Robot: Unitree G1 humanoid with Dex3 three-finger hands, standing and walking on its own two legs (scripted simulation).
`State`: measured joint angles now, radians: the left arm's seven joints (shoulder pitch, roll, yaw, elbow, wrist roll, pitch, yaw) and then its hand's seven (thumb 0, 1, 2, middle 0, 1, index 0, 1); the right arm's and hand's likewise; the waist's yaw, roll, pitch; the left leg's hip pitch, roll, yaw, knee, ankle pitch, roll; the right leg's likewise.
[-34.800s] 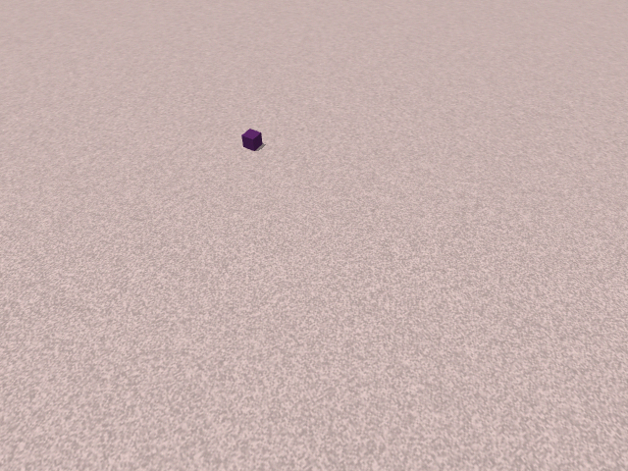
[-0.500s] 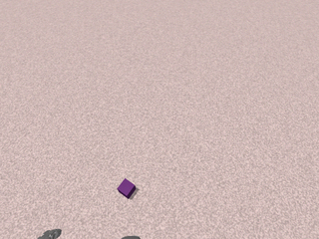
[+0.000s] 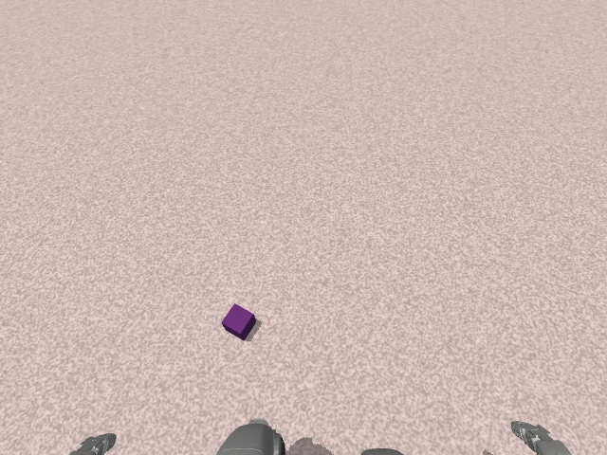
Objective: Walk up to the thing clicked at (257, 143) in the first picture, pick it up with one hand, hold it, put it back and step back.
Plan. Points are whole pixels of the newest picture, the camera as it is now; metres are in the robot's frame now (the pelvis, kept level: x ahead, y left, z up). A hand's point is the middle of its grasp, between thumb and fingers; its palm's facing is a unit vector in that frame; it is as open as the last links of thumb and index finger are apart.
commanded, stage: step back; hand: left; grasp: from above
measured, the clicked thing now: (239, 322) +0.54 +0.24 -0.71
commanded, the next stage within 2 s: none
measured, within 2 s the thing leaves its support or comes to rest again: neither
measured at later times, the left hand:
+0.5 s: hand out of the picture -0.05 +0.29 -0.14, palm faces +0.08 -0.92 -0.37, open 7.4 cm
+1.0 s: hand out of the picture -0.27 +0.25 -0.12, palm faces +0.00 -0.90 -0.44, open 7.4 cm
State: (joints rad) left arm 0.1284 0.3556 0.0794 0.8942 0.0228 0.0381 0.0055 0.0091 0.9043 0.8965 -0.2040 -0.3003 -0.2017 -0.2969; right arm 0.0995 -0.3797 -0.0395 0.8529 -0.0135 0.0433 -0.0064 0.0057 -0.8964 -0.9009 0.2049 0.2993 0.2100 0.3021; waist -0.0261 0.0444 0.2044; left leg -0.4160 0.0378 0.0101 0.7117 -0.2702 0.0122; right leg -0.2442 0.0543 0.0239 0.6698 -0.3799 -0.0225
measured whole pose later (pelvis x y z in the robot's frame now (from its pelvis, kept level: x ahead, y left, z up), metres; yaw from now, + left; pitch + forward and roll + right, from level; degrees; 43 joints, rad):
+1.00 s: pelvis -0.32 -0.03 +0.02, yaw +0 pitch -2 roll +2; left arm 0.25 0.35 0.08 0.85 0.05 0.06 0.00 0.01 0.90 0.90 -0.21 -0.30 -0.21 -0.30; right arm 0.19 -0.42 -0.06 0.86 -0.01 0.05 -0.02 0.01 -0.90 -0.90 0.20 0.30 0.21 0.30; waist 0.02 0.03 0.14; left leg -0.51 -0.12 -0.12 1.11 -0.45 -0.02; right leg -0.28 -0.03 0.01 0.62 -0.31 -0.02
